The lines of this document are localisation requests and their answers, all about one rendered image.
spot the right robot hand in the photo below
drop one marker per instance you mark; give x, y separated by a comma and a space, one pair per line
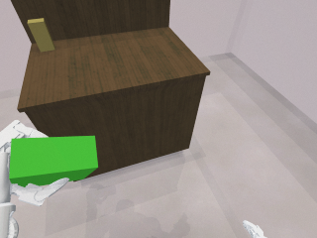
254, 230

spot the table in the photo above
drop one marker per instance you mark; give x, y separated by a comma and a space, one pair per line
117, 72

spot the sponge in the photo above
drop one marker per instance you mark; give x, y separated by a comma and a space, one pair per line
44, 160

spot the robot left forearm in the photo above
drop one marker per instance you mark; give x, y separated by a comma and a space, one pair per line
9, 227

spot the left robot hand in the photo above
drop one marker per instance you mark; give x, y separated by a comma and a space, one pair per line
32, 194

